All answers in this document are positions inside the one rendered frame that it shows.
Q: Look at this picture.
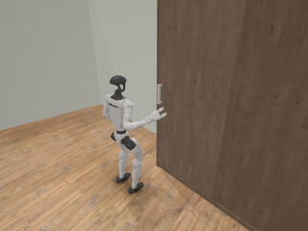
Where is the right robot hand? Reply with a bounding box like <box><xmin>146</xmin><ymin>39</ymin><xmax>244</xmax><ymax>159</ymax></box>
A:
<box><xmin>150</xmin><ymin>107</ymin><xmax>167</xmax><ymax>121</ymax></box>

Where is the robot left upper arm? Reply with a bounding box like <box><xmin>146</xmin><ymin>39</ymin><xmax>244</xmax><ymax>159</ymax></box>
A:
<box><xmin>103</xmin><ymin>94</ymin><xmax>112</xmax><ymax>118</ymax></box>

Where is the robot right forearm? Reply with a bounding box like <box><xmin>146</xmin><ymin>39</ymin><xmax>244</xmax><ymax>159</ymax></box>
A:
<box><xmin>125</xmin><ymin>116</ymin><xmax>153</xmax><ymax>130</ymax></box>

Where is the left robot shin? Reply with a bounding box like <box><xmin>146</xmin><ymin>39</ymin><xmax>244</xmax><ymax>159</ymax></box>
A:
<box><xmin>118</xmin><ymin>151</ymin><xmax>128</xmax><ymax>178</ymax></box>

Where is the robot right upper arm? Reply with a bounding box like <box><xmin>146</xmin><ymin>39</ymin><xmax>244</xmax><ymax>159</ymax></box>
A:
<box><xmin>122</xmin><ymin>99</ymin><xmax>134</xmax><ymax>131</ymax></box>

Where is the wardrobe door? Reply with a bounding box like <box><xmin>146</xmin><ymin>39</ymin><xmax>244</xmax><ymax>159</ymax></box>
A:
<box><xmin>158</xmin><ymin>0</ymin><xmax>247</xmax><ymax>201</ymax></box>
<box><xmin>213</xmin><ymin>0</ymin><xmax>308</xmax><ymax>231</ymax></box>

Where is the humanoid robot torso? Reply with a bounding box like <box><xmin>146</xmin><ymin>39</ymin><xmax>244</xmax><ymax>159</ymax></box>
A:
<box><xmin>108</xmin><ymin>93</ymin><xmax>130</xmax><ymax>144</ymax></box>

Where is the handle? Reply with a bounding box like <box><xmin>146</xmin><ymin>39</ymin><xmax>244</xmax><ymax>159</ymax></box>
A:
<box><xmin>157</xmin><ymin>84</ymin><xmax>163</xmax><ymax>104</ymax></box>

